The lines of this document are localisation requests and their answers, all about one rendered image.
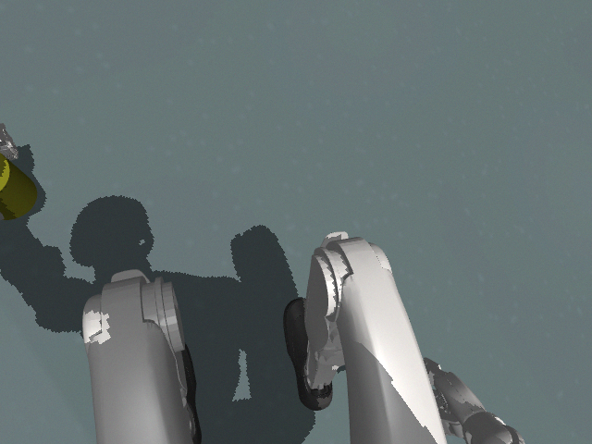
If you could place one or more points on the right robot hand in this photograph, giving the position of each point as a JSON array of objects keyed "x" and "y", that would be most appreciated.
[{"x": 455, "y": 401}]

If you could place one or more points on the right robot arm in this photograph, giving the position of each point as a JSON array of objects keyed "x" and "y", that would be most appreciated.
[{"x": 487, "y": 428}]

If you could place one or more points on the right robot foot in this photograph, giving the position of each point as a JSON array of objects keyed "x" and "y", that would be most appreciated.
[{"x": 297, "y": 341}]

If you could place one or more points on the mug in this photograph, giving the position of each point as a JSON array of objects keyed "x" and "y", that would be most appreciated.
[{"x": 18, "y": 192}]

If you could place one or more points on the left robot hand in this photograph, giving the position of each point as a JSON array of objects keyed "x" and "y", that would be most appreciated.
[{"x": 7, "y": 148}]

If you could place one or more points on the left robot foot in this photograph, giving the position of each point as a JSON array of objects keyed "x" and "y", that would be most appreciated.
[{"x": 196, "y": 433}]

